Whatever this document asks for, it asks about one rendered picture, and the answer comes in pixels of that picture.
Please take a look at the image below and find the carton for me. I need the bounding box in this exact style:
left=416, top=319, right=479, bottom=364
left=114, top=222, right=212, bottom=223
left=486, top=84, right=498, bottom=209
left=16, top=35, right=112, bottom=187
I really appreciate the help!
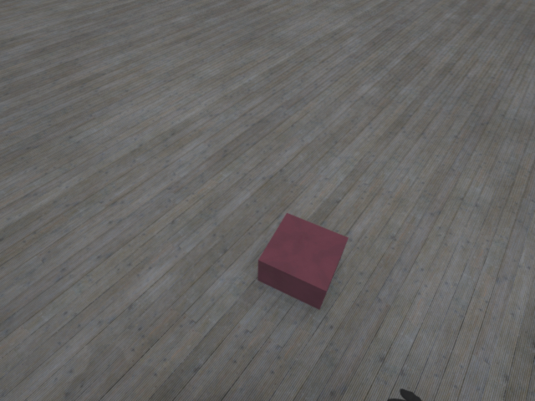
left=257, top=213, right=349, bottom=309

